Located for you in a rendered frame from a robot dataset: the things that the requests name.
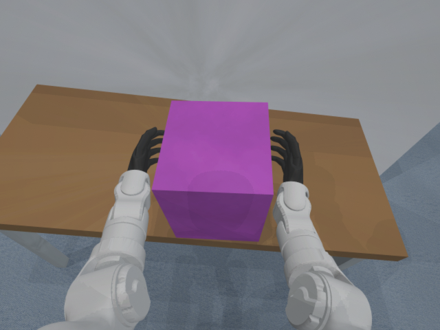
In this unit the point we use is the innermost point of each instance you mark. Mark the robot left forearm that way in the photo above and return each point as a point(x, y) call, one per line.
point(125, 230)

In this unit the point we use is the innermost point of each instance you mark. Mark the robot right forearm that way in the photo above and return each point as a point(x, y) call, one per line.
point(298, 240)

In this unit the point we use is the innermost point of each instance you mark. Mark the robot right hand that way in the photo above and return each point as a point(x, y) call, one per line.
point(292, 164)

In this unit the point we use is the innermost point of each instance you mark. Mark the right robot upper arm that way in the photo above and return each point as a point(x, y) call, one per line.
point(320, 302)

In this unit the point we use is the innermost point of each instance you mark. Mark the table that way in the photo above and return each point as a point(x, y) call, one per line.
point(64, 151)

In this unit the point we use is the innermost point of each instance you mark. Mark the carton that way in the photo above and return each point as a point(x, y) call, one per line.
point(214, 173)

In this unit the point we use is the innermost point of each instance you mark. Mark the left robot upper arm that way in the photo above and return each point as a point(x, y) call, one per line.
point(113, 298)

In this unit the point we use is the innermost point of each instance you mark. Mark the robot left hand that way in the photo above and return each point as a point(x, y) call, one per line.
point(140, 159)

